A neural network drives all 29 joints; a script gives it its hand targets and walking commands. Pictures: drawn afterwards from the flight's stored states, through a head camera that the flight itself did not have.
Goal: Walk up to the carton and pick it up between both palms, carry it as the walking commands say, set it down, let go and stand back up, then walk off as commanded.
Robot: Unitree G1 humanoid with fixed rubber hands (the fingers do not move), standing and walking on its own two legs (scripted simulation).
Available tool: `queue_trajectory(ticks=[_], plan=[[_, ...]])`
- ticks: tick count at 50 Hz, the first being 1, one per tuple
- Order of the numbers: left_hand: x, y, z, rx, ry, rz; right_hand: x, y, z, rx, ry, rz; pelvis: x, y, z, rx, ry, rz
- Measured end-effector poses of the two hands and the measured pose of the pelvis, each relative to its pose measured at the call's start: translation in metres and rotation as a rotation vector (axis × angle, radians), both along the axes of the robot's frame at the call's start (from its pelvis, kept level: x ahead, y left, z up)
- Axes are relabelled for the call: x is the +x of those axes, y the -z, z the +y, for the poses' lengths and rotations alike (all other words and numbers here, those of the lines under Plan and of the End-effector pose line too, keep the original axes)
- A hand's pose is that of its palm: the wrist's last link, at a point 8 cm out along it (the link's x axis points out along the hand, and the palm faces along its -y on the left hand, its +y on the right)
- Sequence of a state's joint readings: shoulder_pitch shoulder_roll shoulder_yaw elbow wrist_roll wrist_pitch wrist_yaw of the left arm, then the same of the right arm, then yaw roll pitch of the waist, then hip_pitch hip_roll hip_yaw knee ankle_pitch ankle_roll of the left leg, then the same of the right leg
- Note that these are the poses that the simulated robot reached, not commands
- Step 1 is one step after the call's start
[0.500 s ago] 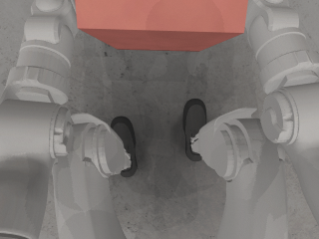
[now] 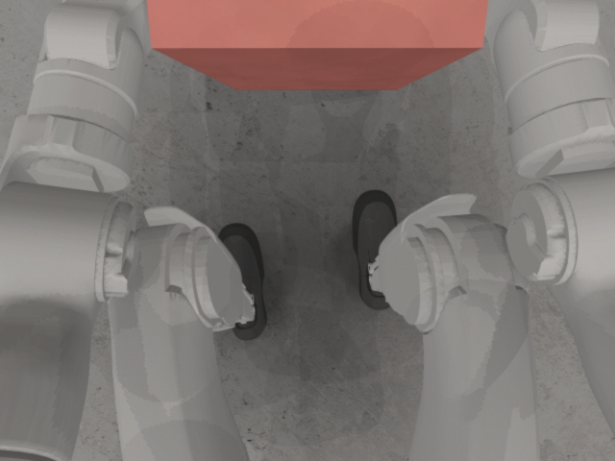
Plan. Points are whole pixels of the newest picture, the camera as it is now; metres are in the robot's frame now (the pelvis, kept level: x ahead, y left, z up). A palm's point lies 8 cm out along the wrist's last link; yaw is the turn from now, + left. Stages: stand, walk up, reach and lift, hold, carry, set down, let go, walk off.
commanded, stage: reach and lift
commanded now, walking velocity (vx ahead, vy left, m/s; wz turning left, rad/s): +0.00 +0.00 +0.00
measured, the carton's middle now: out of the picture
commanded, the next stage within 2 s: none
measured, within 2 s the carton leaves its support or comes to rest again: neither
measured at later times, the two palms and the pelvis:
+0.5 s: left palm out of the picture +0.56 +0.16 -0.08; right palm out of the picture +0.55 -0.17 -0.08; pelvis +0.00 +0.00 +0.01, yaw +1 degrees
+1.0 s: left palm out of the picture +0.54 +0.17 +0.00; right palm out of the picture +0.53 -0.16 -0.02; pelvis -0.01 -0.01 +0.05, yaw +3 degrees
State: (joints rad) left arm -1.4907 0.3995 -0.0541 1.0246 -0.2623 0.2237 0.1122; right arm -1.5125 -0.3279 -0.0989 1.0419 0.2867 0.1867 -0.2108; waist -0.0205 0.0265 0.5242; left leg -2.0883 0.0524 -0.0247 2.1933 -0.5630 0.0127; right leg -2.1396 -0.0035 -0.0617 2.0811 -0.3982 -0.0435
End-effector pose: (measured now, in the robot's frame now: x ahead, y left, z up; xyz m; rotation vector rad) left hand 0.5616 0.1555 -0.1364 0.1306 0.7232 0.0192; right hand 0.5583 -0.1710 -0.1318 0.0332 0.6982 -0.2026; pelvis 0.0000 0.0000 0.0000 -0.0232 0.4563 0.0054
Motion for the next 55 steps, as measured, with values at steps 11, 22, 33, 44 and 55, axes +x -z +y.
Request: queue_trajectory(ticks=[11, 22, 33, 44, 55], plan=[[-0.004, -0.029, 0.003, -0.020, -0.012, 0.003, -0.013, -0.020, 0.003, -0.008, -0.002, 0.004, -0.005, -0.003, 0.000, 0.000, -0.005, -0.056], [-0.002, -0.053, 0.004, -0.023, -0.019, -0.004, -0.012, -0.041, 0.003, -0.028, -0.021, -0.001, -0.005, -0.008, -0.001, 0.004, -0.012, -0.089], [-0.006, -0.085, 0.005, -0.033, -0.041, -0.026, -0.015, -0.067, 0.004, -0.016, -0.025, -0.023, -0.005, -0.016, -0.006, 0.014, -0.027, -0.134], [-0.018, -0.116, 0.009, -0.050, -0.066, -0.023, -0.025, -0.097, 0.008, -0.006, -0.030, -0.020, -0.010, -0.034, -0.010, 0.024, -0.035, -0.168], [-0.024, -0.149, 0.012, -0.068, -0.074, -0.035, -0.031, -0.129, 0.011, -0.001, -0.022, -0.031, -0.011, -0.060, -0.010, 0.025, -0.040, -0.186]])
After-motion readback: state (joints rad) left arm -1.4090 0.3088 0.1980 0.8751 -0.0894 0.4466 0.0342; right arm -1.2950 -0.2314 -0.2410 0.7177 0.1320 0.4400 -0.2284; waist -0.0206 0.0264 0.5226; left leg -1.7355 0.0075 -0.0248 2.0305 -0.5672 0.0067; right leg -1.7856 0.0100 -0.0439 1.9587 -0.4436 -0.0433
